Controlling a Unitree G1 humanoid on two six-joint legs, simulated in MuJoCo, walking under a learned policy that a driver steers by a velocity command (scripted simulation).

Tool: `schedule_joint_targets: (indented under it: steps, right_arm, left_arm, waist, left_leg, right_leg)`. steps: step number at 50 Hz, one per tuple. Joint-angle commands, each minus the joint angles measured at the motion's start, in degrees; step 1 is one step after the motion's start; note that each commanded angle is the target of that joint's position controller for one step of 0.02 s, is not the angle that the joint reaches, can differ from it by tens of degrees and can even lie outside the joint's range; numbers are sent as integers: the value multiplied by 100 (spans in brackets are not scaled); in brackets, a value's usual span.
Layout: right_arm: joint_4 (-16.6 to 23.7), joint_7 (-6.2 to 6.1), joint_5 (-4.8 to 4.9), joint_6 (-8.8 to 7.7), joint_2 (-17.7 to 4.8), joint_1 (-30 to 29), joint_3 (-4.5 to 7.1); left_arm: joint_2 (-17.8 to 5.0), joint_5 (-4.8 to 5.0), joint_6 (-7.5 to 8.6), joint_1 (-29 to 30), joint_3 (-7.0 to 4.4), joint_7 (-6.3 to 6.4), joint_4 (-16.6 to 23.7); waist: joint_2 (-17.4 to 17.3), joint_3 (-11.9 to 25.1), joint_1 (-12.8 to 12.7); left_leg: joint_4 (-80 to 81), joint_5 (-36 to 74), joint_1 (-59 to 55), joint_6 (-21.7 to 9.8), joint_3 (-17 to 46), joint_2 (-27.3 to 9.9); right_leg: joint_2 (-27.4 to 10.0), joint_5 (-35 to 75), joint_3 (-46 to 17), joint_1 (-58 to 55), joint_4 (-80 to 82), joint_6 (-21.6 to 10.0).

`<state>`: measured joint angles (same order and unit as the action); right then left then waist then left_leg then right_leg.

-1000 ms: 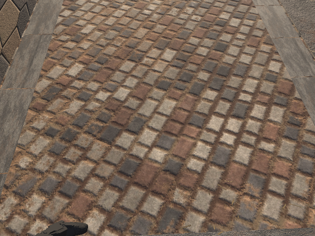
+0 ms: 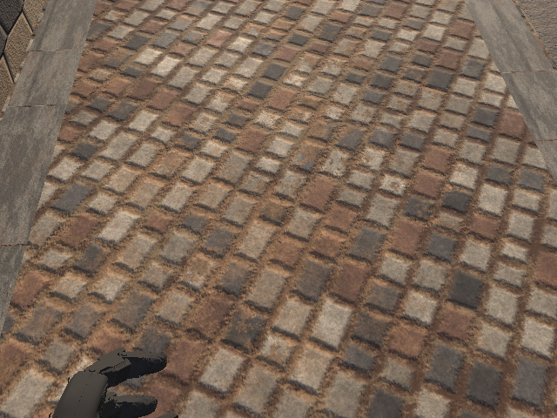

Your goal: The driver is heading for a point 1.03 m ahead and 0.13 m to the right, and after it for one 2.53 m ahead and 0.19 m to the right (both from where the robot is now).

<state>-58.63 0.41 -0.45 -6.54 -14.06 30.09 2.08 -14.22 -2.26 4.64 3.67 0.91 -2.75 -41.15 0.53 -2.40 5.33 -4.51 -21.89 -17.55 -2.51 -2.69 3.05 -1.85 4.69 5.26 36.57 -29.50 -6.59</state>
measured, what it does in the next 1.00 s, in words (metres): walks ahead: right foot, then left foot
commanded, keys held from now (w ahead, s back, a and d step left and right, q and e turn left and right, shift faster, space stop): shift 1.00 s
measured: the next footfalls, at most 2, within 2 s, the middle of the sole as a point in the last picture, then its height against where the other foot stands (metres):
right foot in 0.02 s outside the picture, level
left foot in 0.44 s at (221, 410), level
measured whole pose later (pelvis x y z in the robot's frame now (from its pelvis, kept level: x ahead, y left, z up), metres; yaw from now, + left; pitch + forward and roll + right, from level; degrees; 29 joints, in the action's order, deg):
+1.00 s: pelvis +0.32 +0.00 +0.03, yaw +0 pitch -2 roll +0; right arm -63.4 -1.7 -0.4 0.1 -10.8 14.0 0.7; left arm -9.4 -0.6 0.4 -17.7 0.3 2.5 -64.8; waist 0.1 -1.0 0.4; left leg -21.7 -6.3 13.8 -2.0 -1.6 1.3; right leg 1.1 -16.4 0.4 4.4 -22.4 -1.2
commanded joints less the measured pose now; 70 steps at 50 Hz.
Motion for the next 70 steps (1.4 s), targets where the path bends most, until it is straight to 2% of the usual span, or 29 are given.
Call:
schedule_joint_targets:
  steps: [1, 2, 3, 4, 5, 6, 8, 12, 14, 17, 21, 22, 23, 24, 26, 28, 31, 34, 35, 37, 41, 59, 61, 62, 63, 64, 65, 67, 70]
  right_arm:
    - [260, -193, -51, 92, -1289, -352, 239]
    - [449, -191, -23, 100, -800, -165, 150]
    - [415, -160, 473, 98, -113, 1028, -7]
    - [392, -249, 246, 119, -776, 419, 121]
    - [632, -214, 223, 85, -665, -422, 95]
    - [711, -189, 85, 78, -519, -772, 45]
    - [683, -85, -126, 304, -346, -754, 25]
    - [747, -32, -123, 517, -74, -798, -51]
    - [785, -45, -79, 495, -93, -1177, -94]
    - [764, -80, -60, 478, -204, -1548, -103]
    - [584, -139, -162, 362, -331, -1490, -63]
    - [516, -160, -178, 284, -550, -1372, -23]
    - [499, -169, -159, 232, -815, -1247, 18]
    - [515, -183, -40, 310, -689, -1265, -18]
    - [525, -205, -66, 404, -419, -1477, -110]
    - [502, -273, -109, 458, -369, -1747, -151]
    - [437, -287, -24, 528, -373, -2065, -140]
    - [304, -238, 74, 611, -339, -1840, -96]
    - [252, -217, 76, 635, -321, -1823, -70]
    - [91, -213, 14, 625, -270, -1661, -55]
    - [-82, -198, -1, 575, -204, -1591, -46]
    - [-633, -254, 7, 649, -6, -1298, -104]
    - [-603, -226, -5, 696, -114, -1266, -37]
    - [-429, -170, -51, 722, -215, -1591, 11]
    - [-123, -86, -75, 708, -21, -2138, -19]
    - [140, -28, -130, 658, 57, -2563, -35]
    - [114, -10, -170, 598, -47, -2434, 22]
    - [-47, 18, -163, 454, 72, -1911, 41]
    - [47, -55, -44, 369, 180, -1843, 36]
  left_arm:
    - [-899, -127, 125, -2628, -338, 201, -582]
    - [-1416, -208, 131, -3317, -464, 284, -751]
    - [-1779, -139, 134, -3271, -584, 185, -776]
    - [-1478, 98, 39, -2967, -641, 175, -652]
    - [-1069, 147, 70, -2474, -508, 189, -702]
    - [-643, 114, 82, -2186, -407, 208, -776]
    - [-359, 163, 106, -2122, -295, 291, -912]
    - [-612, 110, 225, -1770, -302, 215, -1017]
    - [-607, 149, 206, -1767, -311, 161, -1076]
    - [-582, 215, 135, -2031, -314, 158, -1240]
    - [-556, 210, -57, -2089, -324, 288, -1406]
    - [-500, 153, -83, -2375, -317, 323, -1462]
    - [-321, 104, -112, -2973, -288, 364, -1548]
    - [10, 230, -254, -3630, -221, 416, -1828]
    - [-274, 210, -453, -2964, -299, 474, -1749]
    - [-203, 197, -550, -2566, -291, 448, -1721]
    - [19, 186, -595, -2717, -208, 484, -1990]
    - [-239, 88, -563, -2345, -195, 489, -1966]
    - [-256, 119, -543, -2240, -197, 467, -2013]
    - [-103, 152, -470, -2221, -159, 471, -2085]
    - [-107, 169, -395, -2262, -157, 522, -2158]
    - [139, 168, -380, -2629, -89, 562, -2395]
    - [-120, 153, -418, -2863, -200, 538, -2396]
    - [-320, 137, -453, -3082, -283, 507, -2375]
    - [-520, 155, -455, -3326, -375, 493, -2417]
    - [-502, 158, -425, -3257, -421, 502, -2400]
    - [-324, 117, -384, -3238, -406, 522, -2407]
    - [-206, 77, -263, -3004, -403, 548, -2341]
    - [-175, 74, -149, -2894, -386, 516, -2366]
  waist:
    - [-638, 1022, -1674]
    - [52, 1799, -1599]
    - [1900, 3317, -986]
    - [253, 3492, -1125]
    - [354, 2268, -1017]
    - [-8, 1243, -839]
    - [70, 637, -510]
    - [314, 623, -64]
    - [571, 631, -186]
    - [503, 658, -389]
    - [258, 304, -343]
    - [-161, 307, -424]
    - [-782, 514, -706]
    - [-1346, 1049, -718]
    - [-1014, 788, -595]
    - [-805, 705, -714]
    - [-667, 706, -903]
    - [-326, 220, -611]
    - [16, -160, -543]
    - [172, -169, -494]
    - [50, 22, -476]
    - [-9, -185, -482]
    - [285, -62, -587]
    - [471, -438, -774]
    - [966, -911, -986]
    - [1090, -1312, -1044]
    - [650, -1247, -903]
    - [269, -853, -627]
    - [673, -660, -523]
  left_leg:
    - [-3797, 6926, 1529, -211, -116, -1014]
    - [-5896, 3659, 2675, -164, -148, -498]
    - [-8677, -1302, 4786, 98, 502, 533]
    - [-8593, -680, 4844, -48, 1081, 124]
    - [-8042, -389, 5197, -13, 964, -158]
    - [-7452, -243, 5323, 0, 795, -349]
    - [-6714, -73, 4639, 91, 751, -486]
    - [-4953, 535, 3767, 192, 423, -440]
    - [-3978, 1489, 3496, 152, 137, -401]
    - [-3425, 2214, 3306, 121, 119, -427]
    - [-2255, 2324, 2865, -34, 197, -444]
    - [-1939, 3874, 2530, -86, 567, -814]
    - [-2183, 6186, 2068, -355, 1253, -1661]
    - [-2039, 6518, 2105, -1144, 1884, -2252]
    - [-1572, 4919, 2459, -1361, 2169, -2156]
    - [-1254, 3842, 2827, -1039, 1844, -1872]
    - [-1216, 2554, 3126, -530, 1302, -1364]
    - [-986, 330, 3511, -36, 1146, -955]
    - [-1000, 466, 3288, -11, 958, -801]
    - [-1265, 1070, 2872, -62, 928, -816]
    - [-1429, 1686, 2655, -106, 860, -810]
    - [-1456, 1788, 2634, -5, 816, -785]
    - [-1947, -461, 2949, -101, 466, -332]
    - [-2347, -1221, 3810, -116, 374, -195]
    - [-3038, -791, 4687, -33, -37, -57]
    - [-3759, -37, 5320, 6, -103, -374]
    - [-4098, 46, 5649, 32, 66, -517]
    - [-4090, 229, 5462, 100, 122, -576]
    - [-3096, 385, 3955, 38, -195, -346]
  right_leg:
    - [331, 382, -17, -3583, 329, -249]
    - [-992, 1887, -1134, -4979, -386, -355]
    - [-2911, 4408, -4050, -7128, -347, -1665]
    - [-2281, 4486, -3537, -6551, -248, -1416]
    - [-2003, 4140, -2685, -5594, 69, -1201]
    - [-1704, 3660, -2227, -4510, 446, -943]
    - [-1402, 3588, -1598, -3100, 999, -726]
    - [-975, 3903, -591, -2025, 1330, -636]
    - [-676, 3445, -243, -1982, 1380, -460]
    - [-732, 2547, -321, -2273, 1295, -327]
    - [-735, 1094, -525, -2417, 580, -63]
    - [-485, 173, -492, -2373, 197, 147]
    - [-94, -1723, -314, -2157, -277, 294]
    - [303, -3275, -242, -2415, -825, 392]
    - [361, -3942, -535, -2104, -1257, 420]
    - [238, -3508, -666, -2304, -1025, 466]
    - [255, -2269, -515, -3039, 216, 562]
    - [-228, -1957, -1031, -2924, 1011, 484]
    - [-248, -2292, -1050, -2306, 1028, 430]
    - [-271, -2201, -1059, -2147, 1205, 442]
    - [-319, -1849, -1081, -2356, 1255, 392]
    - [-332, -1672, -1047, -2454, 1337, 334]
    - [-236, -4110, -1249, -2473, 1507, 80]
    - [-526, -5387, -1793, -2503, 1867, -182]
    - [-1149, -6061, -2599, -2731, 2504, -508]
    - [-1698, -5684, -3068, -2817, 2851, -740]
    - [-1691, -4825, -2955, -3130, 2827, -750]
    - [-1290, -2969, -2104, -3553, 2389, -566]
    - [-955, -1130, -1323, -2790, 1621, -308]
